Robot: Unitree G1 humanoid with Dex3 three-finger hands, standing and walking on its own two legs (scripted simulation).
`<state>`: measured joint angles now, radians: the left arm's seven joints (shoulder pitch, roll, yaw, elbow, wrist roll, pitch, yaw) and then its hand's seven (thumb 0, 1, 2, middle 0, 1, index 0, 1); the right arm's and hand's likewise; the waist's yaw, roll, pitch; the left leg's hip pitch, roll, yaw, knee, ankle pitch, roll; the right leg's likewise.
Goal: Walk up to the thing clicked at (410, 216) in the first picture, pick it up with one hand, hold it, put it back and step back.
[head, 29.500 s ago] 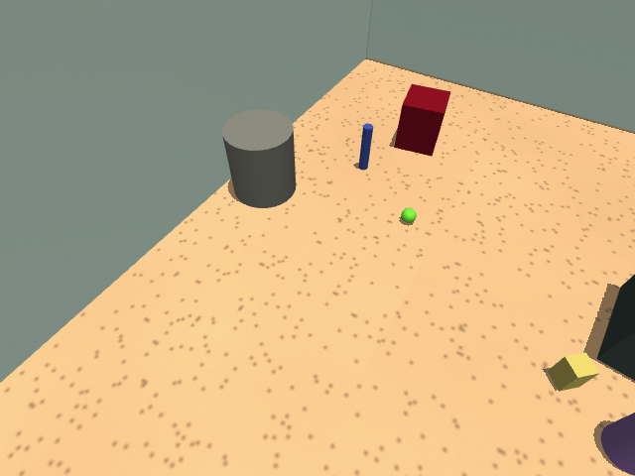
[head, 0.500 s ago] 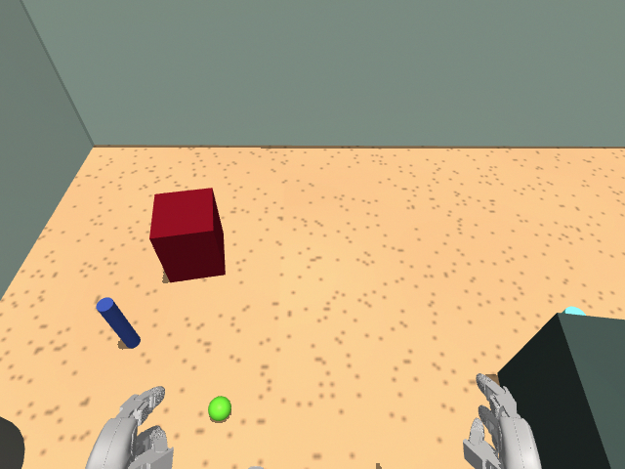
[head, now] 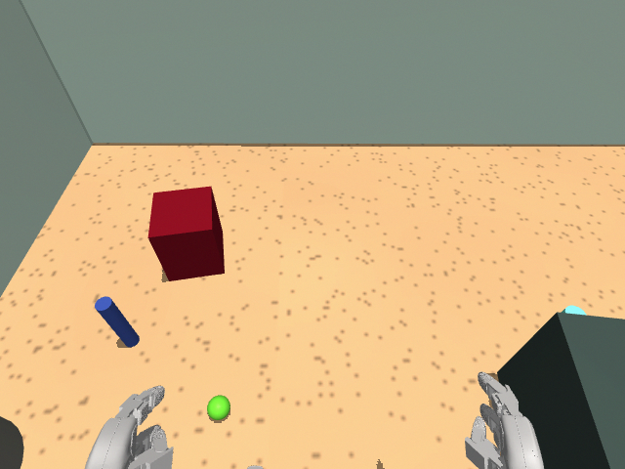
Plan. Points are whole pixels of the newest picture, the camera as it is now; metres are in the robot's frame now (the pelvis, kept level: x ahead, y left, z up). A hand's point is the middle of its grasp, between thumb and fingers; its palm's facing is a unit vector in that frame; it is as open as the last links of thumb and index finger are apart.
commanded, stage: stand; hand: left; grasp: from above
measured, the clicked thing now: (218, 407) +0.41 +0.26 -0.68
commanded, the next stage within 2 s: none
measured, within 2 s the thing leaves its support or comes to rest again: neither
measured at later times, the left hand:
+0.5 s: hand out of the picture +0.07 +0.24 -0.11, palm faces +0.03 -0.94 -0.33, open 7.4 cm
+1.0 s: hand out of the picture +0.04 +0.24 -0.10, palm faces +0.03 -0.94 -0.34, open 7.4 cm
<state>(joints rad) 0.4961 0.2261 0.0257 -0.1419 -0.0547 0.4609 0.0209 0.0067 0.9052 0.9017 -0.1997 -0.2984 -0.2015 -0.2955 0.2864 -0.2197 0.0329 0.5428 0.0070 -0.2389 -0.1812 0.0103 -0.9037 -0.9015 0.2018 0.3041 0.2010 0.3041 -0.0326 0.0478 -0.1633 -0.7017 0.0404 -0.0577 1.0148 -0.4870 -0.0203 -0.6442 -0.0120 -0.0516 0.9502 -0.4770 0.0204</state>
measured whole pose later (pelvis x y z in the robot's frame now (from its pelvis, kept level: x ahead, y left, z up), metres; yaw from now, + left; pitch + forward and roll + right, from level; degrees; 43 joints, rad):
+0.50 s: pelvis +0.00 +0.00 +0.04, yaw +0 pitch -1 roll +0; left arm 0.23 0.28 0.05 0.89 0.04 0.03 0.03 0.00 0.91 0.90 -0.20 -0.30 -0.20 -0.30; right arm 0.20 -0.29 -0.04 0.96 -0.05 -0.01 -0.02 0.01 -0.91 -0.90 0.20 0.30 0.20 0.30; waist 0.02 0.00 0.04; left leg -0.30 0.01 -0.01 0.65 -0.33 -0.01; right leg -0.28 -0.04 -0.02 0.63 -0.34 0.03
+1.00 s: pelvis -0.01 +0.00 +0.07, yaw +0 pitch -4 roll +0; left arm 0.16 0.29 0.03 1.14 0.03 0.00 0.03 0.00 0.91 0.90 -0.20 -0.30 -0.20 -0.30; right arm 0.15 -0.30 -0.02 1.12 -0.03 0.00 -0.01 0.00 -0.91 -0.90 0.20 0.30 0.20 0.30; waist 0.02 0.02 0.05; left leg -0.13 0.01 -0.01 0.39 -0.18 -0.01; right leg -0.11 -0.04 -0.03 0.38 -0.20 0.03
